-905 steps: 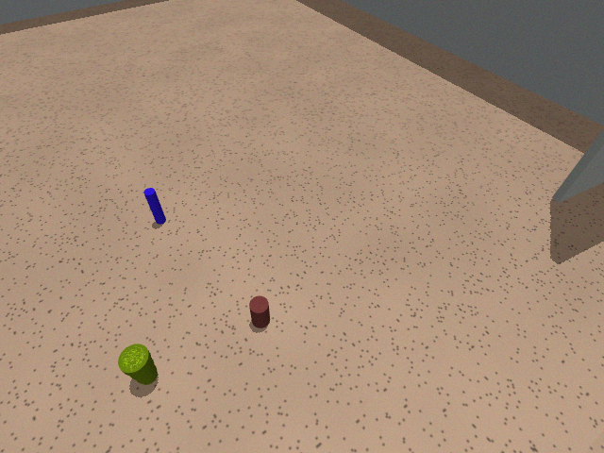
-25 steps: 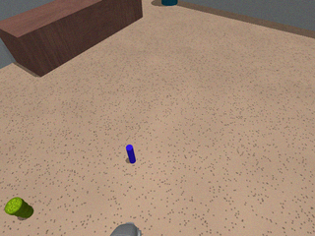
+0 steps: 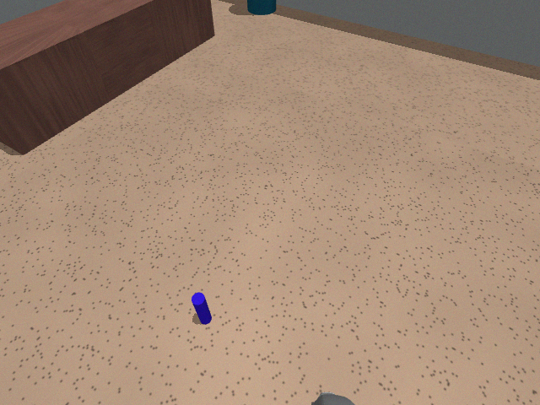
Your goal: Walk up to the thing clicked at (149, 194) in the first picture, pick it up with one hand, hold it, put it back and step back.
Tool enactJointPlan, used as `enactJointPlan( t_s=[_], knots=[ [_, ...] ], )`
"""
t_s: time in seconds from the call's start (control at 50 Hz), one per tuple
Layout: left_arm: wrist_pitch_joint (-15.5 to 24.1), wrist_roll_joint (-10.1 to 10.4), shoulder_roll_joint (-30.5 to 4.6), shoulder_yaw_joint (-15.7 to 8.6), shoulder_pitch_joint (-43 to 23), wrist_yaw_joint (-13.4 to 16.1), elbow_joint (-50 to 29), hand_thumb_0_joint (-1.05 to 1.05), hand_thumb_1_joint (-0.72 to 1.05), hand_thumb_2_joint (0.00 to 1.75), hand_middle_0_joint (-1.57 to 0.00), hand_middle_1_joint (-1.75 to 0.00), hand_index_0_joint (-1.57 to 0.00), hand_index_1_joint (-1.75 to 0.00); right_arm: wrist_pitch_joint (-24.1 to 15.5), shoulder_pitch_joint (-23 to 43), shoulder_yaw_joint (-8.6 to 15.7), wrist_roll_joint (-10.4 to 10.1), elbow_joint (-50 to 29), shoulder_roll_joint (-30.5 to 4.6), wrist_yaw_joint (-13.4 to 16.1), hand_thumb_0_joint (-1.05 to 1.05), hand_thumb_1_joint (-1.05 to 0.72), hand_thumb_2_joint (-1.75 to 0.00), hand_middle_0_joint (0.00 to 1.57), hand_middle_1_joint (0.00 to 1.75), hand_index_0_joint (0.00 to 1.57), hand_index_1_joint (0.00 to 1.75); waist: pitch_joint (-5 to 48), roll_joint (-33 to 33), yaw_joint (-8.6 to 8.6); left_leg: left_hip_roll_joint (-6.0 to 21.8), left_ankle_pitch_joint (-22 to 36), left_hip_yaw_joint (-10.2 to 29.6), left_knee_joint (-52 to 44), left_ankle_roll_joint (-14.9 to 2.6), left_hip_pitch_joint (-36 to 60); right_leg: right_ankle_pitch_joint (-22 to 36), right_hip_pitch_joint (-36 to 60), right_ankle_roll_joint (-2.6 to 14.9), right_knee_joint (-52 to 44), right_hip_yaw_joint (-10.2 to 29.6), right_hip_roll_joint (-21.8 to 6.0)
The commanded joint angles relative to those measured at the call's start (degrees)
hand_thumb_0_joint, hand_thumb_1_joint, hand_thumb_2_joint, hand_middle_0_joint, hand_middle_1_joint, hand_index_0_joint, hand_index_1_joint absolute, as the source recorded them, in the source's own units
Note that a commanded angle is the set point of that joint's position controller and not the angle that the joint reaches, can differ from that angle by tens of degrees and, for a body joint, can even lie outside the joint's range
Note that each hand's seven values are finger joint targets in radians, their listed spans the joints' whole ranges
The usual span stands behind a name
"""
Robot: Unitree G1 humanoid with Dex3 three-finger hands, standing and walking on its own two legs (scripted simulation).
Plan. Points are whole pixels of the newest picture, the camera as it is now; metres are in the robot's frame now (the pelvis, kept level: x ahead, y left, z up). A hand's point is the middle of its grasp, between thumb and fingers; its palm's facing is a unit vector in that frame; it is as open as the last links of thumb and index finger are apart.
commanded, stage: walk up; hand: left
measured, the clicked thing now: (202, 309) +0.53 +0.23 -0.67
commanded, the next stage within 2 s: stand in 1.50 s
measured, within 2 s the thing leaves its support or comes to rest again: neither
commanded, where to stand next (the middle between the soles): +0.19 +0.01 m, yaw +1 degrees
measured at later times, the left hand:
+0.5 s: hand out of the picture +0.15 +0.27 -0.16, palm faces +0.00 -0.93 -0.36, open 7.4 cm
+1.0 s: hand out of the picture +0.14 +0.27 -0.14, palm faces +0.02 -0.93 -0.36, open 7.4 cm
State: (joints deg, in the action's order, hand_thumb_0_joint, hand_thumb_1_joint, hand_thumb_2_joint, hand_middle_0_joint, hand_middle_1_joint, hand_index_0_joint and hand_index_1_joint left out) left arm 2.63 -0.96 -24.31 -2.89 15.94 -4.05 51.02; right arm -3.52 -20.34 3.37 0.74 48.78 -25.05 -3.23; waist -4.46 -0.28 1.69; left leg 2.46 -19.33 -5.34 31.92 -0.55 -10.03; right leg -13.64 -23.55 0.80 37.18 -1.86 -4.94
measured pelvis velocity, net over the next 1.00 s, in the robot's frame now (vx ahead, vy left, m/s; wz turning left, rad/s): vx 0.08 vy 0.01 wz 0.02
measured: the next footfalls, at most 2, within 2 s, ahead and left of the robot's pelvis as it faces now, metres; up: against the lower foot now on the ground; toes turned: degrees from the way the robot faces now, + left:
right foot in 0.02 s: +0.14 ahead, -0.13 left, +0.00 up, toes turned -2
left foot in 0.36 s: +0.15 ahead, +0.13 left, +0.00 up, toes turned +2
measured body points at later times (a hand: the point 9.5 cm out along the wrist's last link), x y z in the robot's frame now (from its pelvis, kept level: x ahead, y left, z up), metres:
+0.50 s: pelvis +0.07 +0.01 -0.01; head +0.09 +0.01 +0.44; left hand +0.15 +0.32 -0.13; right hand +0.16 -0.30 -0.13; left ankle +0.11 +0.13 -0.73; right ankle +0.10 -0.13 -0.73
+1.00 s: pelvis +0.08 +0.01 +0.02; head +0.09 +0.00 +0.47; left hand +0.14 +0.32 -0.11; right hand +0.20 -0.28 -0.12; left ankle +0.11 +0.13 -0.73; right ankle +0.10 -0.13 -0.73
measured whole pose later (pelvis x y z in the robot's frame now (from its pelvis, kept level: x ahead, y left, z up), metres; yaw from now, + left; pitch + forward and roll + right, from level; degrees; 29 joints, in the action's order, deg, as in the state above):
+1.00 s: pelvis +0.08 +0.01 +0.02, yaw +1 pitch -3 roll +0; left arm 0.9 -0.3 -20.7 0.3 5.2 -0.6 66.4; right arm 0.3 -1.3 0.6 -0.2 65.6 -20.6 -1.6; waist -3.9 1.3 -1.5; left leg 0.9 -8.4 -0.8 21.3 0.2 -10.3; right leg -9.8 -8.0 -2.1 20.5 -2.3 -3.0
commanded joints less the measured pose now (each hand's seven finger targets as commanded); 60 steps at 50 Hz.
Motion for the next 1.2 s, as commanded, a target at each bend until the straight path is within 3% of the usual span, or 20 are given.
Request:
enactJointPlan(
  t_s=[0.0, 0.02, 0.04, 0.06, 0.08, 0.1, 0.14, 0.18, 0.26, 0.3, 0.32, 0.34, 0.36, 0.38, 0.44, 0.48, 0.54, 0.8, 1.08, 1.18],
  knots=[
    [3.31, -0.34, -13.66, -4.59, 8.24, 2.95, -0.76, 0.00, 0.90, 0.90, -0.20, -0.30, -0.20, -0.30, -0.49, 1.16, 0.78, -0.85, -5.52, -5.45, 1.75, 0.00, -0.90, -0.90, 0.20, 0.30, 0.20, 0.30, 5.81, -10.26, -6.02, 3.00, 3.65, 1.45, 14.79, -4.58, -15.35, 1.44, 21.81, 2.51, -14.88, 9.64, -4.00],
    [3.73, -0.15, -18.08, -5.00, 7.84, 3.62, -2.58, 0.00, 0.90, 0.90, -0.20, -0.30, -0.20, -0.30, 0.03, 0.21, -0.08, -0.75, -6.27, -3.32, 1.98, 0.00, -0.90, -0.90, 0.20, 0.30, 0.20, 0.30, 5.34, -17.04, -4.73, -3.21, -10.19, 1.90, 25.16, -0.96, -24.01, 4.32, 22.98, 8.08, -20.98, 31.46, -17.19],
    [3.12, 0.69, -19.47, -4.89, 6.16, 3.61, -2.95, 0.00, 0.90, 0.90, -0.20, -0.30, -0.20, -0.30, 0.95, 0.84, 1.79, -0.31, -4.62, -9.43, 3.10, 0.00, -0.90, -0.90, 0.20, 0.30, 0.20, 0.30, 3.35, -11.21, -4.79, -1.27, -13.55, 6.52, 28.95, -1.23, -23.32, 6.80, 18.44, 13.72, -19.75, 34.33, -20.01],
    [2.89, 1.25, -17.68, -4.55, 4.82, 3.81, -3.36, 0.00, 0.90, 0.90, -0.20, -0.30, -0.20, -0.30, 1.25, 0.56, 2.18, -0.70, -3.33, -10.73, 3.31, 0.00, -0.90, -0.90, 0.20, 0.30, 0.20, 0.30, 2.69, -7.61, -4.08, -0.48, -12.60, 8.99, 31.35, -1.28, -23.51, 11.24, 18.12, 14.63, -17.86, 28.75, -17.94],
    [2.78, 1.47, -16.23, -4.00, 3.04, 4.17, -3.44, 0.00, 0.90, 0.90, -0.20, -0.30, -0.20, -0.30, 1.45, 0.09, 2.13, -1.03, -2.27, -10.24, 3.35, 0.00, -0.90, -0.90, 0.20, 0.30, 0.20, 0.30, 2.68, -6.80, -3.36, 0.32, -10.88, 9.75, 31.36, -1.31, -23.53, 14.72, 17.68, 13.49, -16.61, 22.89, -15.62],
    [2.63, 1.26, -15.35, -3.63, 1.70, 4.45, -3.93, 0.00, 0.90, 0.90, -0.20, -0.30, -0.20, -0.30, 1.51, -0.54, 2.07, -1.19, -1.62, -10.07, 3.36, 0.00, -0.90, -0.90, 0.20, 0.30, 0.20, 0.30, 3.49, -8.24, -2.61, 1.32, -9.11, 9.12, 29.32, -1.19, -22.58, 14.85, 17.39, 12.34, -15.82, 19.21, -13.73],
    [2.58, 0.79, -14.41, -2.92, 0.73, 4.62, -3.97, 0.00, 0.90, 0.90, -0.20, -0.30, -0.20, -0.30, 1.83, -0.58, 2.01, -0.79, -0.19, -9.33, 2.95, 0.00, -0.90, -0.90, 0.20, 0.30, 0.20, 0.30, 4.96, -9.15, -2.13, 0.92, -6.36, 7.81, 25.68, -0.69, -18.49, 22.10, 14.66, 11.29, -13.95, 12.56, -10.85],
    [2.38, 0.37, -13.40, -2.49, -0.64, 4.96, -3.99, 0.00, 0.90, 0.90, -0.20, -0.30, -0.20, -0.30, 2.35, 0.63, 1.70, -0.64, 0.67, -7.94, 2.83, 0.00, -0.90, -0.90, 0.20, 0.30, 0.20, 0.30, 5.26, -9.43, -2.18, 1.00, -4.65, 6.62, 18.88, 0.00, -14.65, 25.45, 11.40, 11.05, -12.45, 9.27, -10.16],
    [1.39, 0.73, -13.65, -1.90, -4.80, 5.18, -4.01, 0.00, 0.90, 0.90, -0.20, -0.30, -0.20, -0.30, 2.59, 3.24, 1.67, -0.75, 2.32, -7.23, 3.04, 0.00, -0.90, -0.90, 0.20, 0.30, 0.20, 0.30, 6.92, -10.06, -1.48, -0.34, 2.07, 3.72, 8.84, 0.10, -5.95, 26.57, 6.62, 10.26, -7.63, 7.33, -10.14],
    [0.52, 1.38, -13.05, -1.39, -6.73, 5.12, -3.71, 0.00, 0.90, 0.90, -0.20, -0.30, -0.20, -0.30, 2.22, 3.51, 2.18, -0.52, 3.54, -8.04, 3.22, 0.00, -0.90, -0.90, 0.20, 0.30, 0.20, 0.30, 7.37, -7.79, -0.22, -1.38, 9.14, 3.17, 2.27, -1.00, -0.27, 17.17, 2.39, 7.79, -4.35, 6.88, -8.75],
    [0.04, 1.43, -11.91, -0.74, -6.46, 5.07, -3.42, 0.00, 0.90, 0.90, -0.20, -0.30, -0.20, -0.30, 1.99, 4.50, 2.51, -0.08, 3.65, -9.40, 3.37, 0.00, -0.90, -0.90, 0.20, 0.30, 0.20, 0.30, 6.42, -5.64, -0.31, 0.19, 11.58, 5.85, 0.05, -1.68, 1.06, 10.93, -1.01, 5.92, -3.25, 7.20, -7.71],
    [-0.25, 1.59, -9.89, -0.27, -6.61, 5.02, -3.60, 0.00, 0.90, 0.90, -0.20, -0.30, -0.20, -0.30, 1.67, 5.30, 2.84, 0.30, 3.42, -11.80, 3.57, 0.00, -0.90, -0.90, 0.20, 0.30, 0.20, 0.30, 7.09, 0.53, -0.69, 6.84, 14.46, 14.56, -3.99, -3.51, 0.64, 2.98, -1.92, 3.29, 0.03, 5.07, -4.37],
    [-0.76, 2.49, -9.10, -0.10, -4.70, 5.11, -2.09, 0.00, 0.90, 0.90, -0.20, -0.30, -0.20, -0.30, 1.34, 10.65, 2.53, -0.61, 2.42, -14.06, 3.39, 0.00, -0.90, -0.90, 0.20, 0.30, 0.20, 0.30, 6.59, 7.09, -3.30, 13.13, 11.22, 23.60, -8.00, -8.43, -6.69, -7.26, 3.21, 0.88, 4.26, 0.79, 2.51],
    [-1.18, 2.00, -10.42, -0.65, -4.57, 5.42, 0.41, 0.00, 0.90, 0.90, -0.20, -0.30, -0.20, -0.30, 1.47, 12.91, 2.26, -0.69, 2.60, -13.94, 3.13, 0.00, -0.90, -0.90, 0.20, 0.30, 0.20, 0.30, 5.61, 7.72, -3.41, 13.90, 8.57, 23.98, -8.50, -10.51, -10.77, -12.56, 7.99, 0.82, 4.98, 0.79, 2.82],
    [-0.46, 1.39, -10.62, -0.41, -4.67, 5.06, 3.41, 0.00, 0.90, 0.90, -0.20, -0.30, -0.20, -0.30, 2.01, 16.49, 0.41, -0.85, 3.79, -10.38, 2.99, 0.00, -0.90, -0.90, 0.20, 0.30, 0.20, 0.30, 5.70, 7.01, -4.19, 7.51, 8.93, 14.94, -5.34, -5.02, -11.67, -1.56, 11.97, 1.27, -4.73, 3.22, 0.39],
    [-0.28, 1.12, -12.11, -0.40, -7.63, 4.82, 4.02, 0.00, 0.90, 0.90, -0.20, -0.30, -0.20, -0.30, 2.30, 15.96, -0.04, -0.95, 5.21, -9.26, 2.93, 0.00, -0.90, -0.90, 0.20, 0.30, 0.20, 0.30, 4.94, 5.68, -2.56, 4.79, 4.81, 12.78, -5.06, -2.61, -9.42, -0.68, 9.29, 2.47, -8.13, 6.76, -2.35],
    [-0.28, 1.31, -10.44, 0.45, -9.09, 4.69, 5.80, 0.00, 0.90, 0.90, -0.20, -0.30, -0.20, -0.30, 2.25, 17.52, -0.32, -0.90, 6.99, -9.54, 2.79, 0.00, -0.90, -0.90, 0.20, 0.30, 0.20, 0.30, 5.56, 5.42, -2.79, 6.33, 4.37, 14.45, -8.13, -3.19, -6.29, -0.46, 9.69, 1.47, -9.37, 4.43, -0.63],
    [-0.01, 1.09, -9.16, 1.10, -12.94, 4.30, 11.53, 0.00, 0.90, 0.90, -0.20, -0.30, -0.20, -0.30, 2.41, 21.61, -0.84, -1.10, 12.12, -8.12, 2.63, 0.00, -0.90, -0.90, 0.20, 0.30, 0.20, 0.30, 7.68, 0.92, -2.34, 5.26, 12.87, 10.98, -12.69, -1.34, 2.53, 6.77, 13.50, 0.11, -18.88, 4.81, -2.90],
    [-0.53, 0.49, -8.72, 0.37, -13.99, 4.26, 12.05, 0.00, 0.90, 0.90, -0.20, -0.30, -0.20, -0.30, 2.51, 20.57, -0.69, -0.57, 14.31, -7.50, 2.63, 0.00, -0.90, -0.90, 0.20, 0.30, 0.20, 0.30, 6.33, 0.45, -2.10, 4.88, 8.47, 10.99, -16.83, -0.44, 0.82, 3.87, 16.27, -0.10, -21.81, 4.38, -3.16],
    [-0.65, 0.38, -8.69, 0.19, -13.85, 4.31, 12.02, 0.00, 0.90, 0.90, -0.20, -0.30, -0.20, -0.30, 2.34, 20.43, -0.62, -0.53, 14.09, -7.48, 2.75, 0.00, -0.90, -0.90, 0.20, 0.30, 0.20, 0.30, 6.57, 0.56, -2.12, 4.85, 12.22, 10.67, -16.22, -0.44, 0.92, 6.51, 16.71, -0.35, -21.56, 4.17, -3.04]
  ],
)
